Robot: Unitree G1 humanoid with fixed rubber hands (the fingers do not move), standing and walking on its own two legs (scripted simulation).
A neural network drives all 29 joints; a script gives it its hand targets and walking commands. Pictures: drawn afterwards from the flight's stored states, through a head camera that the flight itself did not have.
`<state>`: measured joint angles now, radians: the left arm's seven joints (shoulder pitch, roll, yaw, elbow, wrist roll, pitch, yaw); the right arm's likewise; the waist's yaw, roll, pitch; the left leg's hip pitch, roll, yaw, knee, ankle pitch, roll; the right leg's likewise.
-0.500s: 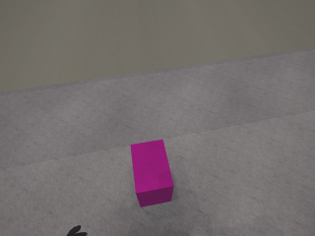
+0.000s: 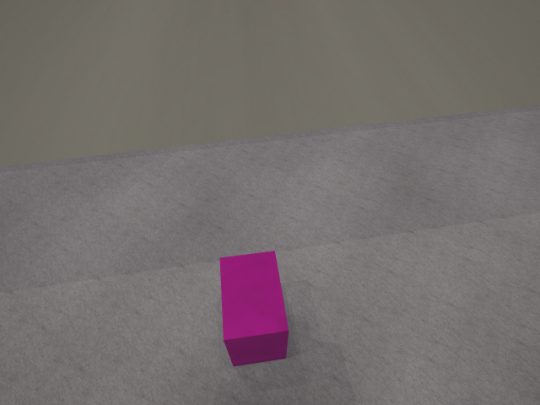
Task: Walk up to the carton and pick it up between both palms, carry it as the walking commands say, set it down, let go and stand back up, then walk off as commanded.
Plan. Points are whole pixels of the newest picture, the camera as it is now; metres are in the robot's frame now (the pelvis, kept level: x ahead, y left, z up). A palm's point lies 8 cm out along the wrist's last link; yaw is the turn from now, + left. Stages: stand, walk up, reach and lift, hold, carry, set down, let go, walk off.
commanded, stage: walk up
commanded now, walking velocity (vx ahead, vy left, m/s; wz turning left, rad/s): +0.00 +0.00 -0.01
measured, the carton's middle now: (253, 309) +0.49 +0.07 -0.63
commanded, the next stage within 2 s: none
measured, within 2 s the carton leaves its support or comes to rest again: neither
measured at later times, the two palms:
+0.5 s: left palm out of the picture -0.02 +0.23 -0.15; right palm out of the picture -0.05 -0.18 -0.15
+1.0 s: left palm out of the picture +0.00 +0.25 -0.15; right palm out of the picture -0.03 -0.17 -0.14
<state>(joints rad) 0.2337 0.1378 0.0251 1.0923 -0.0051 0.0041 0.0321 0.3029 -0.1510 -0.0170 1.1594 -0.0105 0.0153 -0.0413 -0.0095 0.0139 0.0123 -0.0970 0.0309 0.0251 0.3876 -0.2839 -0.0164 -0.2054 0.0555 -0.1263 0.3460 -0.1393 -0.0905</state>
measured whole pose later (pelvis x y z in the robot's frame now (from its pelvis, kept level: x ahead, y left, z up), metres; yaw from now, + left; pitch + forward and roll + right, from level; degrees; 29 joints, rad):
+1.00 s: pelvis +0.02 +0.04 +0.00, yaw -1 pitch -1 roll -1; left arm 0.29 0.13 0.01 1.16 0.01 -0.02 0.04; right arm 0.35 -0.12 -0.02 1.16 -0.01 -0.03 -0.05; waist 0.00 0.00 0.02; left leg -0.05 -0.02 0.05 0.35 -0.29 0.04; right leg -0.19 0.01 -0.07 0.37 -0.17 -0.03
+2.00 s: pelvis +0.06 +0.05 -0.02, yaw +8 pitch -1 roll -2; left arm 0.25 0.23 0.06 1.03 0.02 0.04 0.05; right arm 0.19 -0.21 -0.05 0.95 -0.04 0.01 -0.02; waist 0.01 -0.02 0.05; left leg -0.31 0.05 0.01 0.65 -0.31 -0.01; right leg -0.38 -0.08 -0.11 0.71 -0.39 0.04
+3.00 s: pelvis +0.07 +0.05 +0.00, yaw +7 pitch -1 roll +0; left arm 0.33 0.16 0.02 1.11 0.02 -0.01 0.03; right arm 0.30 -0.16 0.01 1.11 -0.01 -0.03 -0.03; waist 0.00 -0.01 0.03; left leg -0.15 0.00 0.04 0.35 -0.18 0.01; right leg -0.09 -0.05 -0.01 0.34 -0.23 0.04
